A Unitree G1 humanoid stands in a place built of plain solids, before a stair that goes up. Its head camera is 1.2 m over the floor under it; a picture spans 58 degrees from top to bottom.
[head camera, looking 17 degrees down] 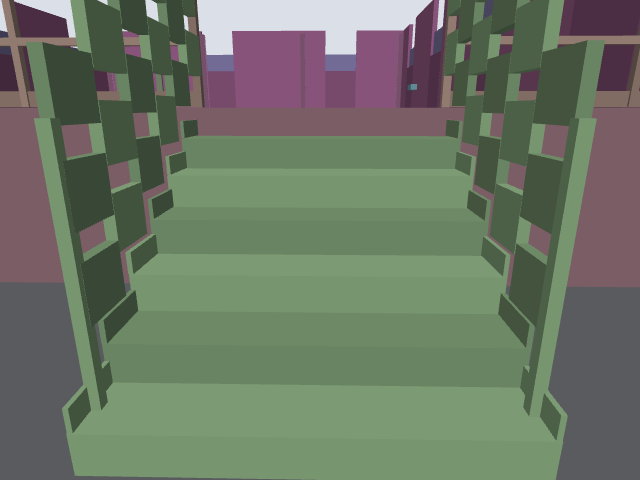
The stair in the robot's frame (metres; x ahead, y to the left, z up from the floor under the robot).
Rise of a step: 0.17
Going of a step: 0.28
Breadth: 1.62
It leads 1 degrees to the right of straight ahead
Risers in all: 7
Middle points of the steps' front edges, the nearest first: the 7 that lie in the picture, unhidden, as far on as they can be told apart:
1.16 0.03 0.17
1.44 0.02 0.34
1.72 0.01 0.51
2.00 0.01 0.69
2.28 0.00 0.86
2.56 0.00 1.03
2.84 -0.01 1.20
